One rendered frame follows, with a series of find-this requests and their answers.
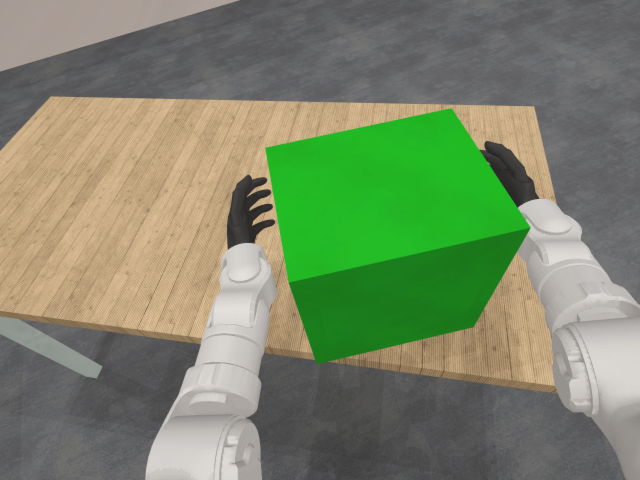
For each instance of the table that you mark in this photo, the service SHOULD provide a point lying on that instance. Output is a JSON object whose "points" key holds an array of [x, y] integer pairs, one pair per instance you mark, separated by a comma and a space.
{"points": [[113, 217]]}

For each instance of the robot right forearm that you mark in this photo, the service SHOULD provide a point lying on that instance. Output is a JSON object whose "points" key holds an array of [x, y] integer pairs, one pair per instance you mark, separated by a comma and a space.
{"points": [[568, 280]]}

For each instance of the robot right upper arm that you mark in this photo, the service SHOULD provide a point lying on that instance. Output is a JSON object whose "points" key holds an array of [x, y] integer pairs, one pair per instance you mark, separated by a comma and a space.
{"points": [[596, 370]]}

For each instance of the robot left upper arm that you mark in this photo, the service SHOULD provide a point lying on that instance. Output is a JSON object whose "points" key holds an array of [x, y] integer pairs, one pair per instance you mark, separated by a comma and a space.
{"points": [[206, 447]]}

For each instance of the robot left hand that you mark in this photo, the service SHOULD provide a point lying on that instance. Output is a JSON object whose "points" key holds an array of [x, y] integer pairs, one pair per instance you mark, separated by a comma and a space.
{"points": [[240, 219]]}

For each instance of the robot left forearm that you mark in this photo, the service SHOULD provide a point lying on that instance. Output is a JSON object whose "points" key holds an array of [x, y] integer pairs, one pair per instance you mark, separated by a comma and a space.
{"points": [[225, 379]]}

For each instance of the carton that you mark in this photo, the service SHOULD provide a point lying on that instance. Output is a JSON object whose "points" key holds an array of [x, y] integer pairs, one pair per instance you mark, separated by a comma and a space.
{"points": [[391, 233]]}

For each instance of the robot right hand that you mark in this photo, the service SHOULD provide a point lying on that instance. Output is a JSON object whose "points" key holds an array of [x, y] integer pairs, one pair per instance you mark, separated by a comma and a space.
{"points": [[510, 172]]}

